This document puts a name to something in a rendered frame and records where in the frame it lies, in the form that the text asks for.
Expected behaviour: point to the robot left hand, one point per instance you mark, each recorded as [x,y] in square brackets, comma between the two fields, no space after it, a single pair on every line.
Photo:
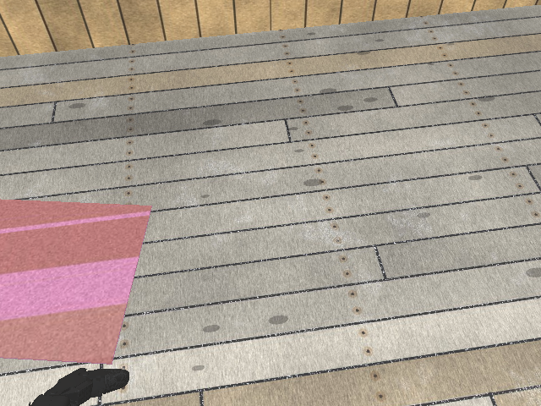
[81,385]

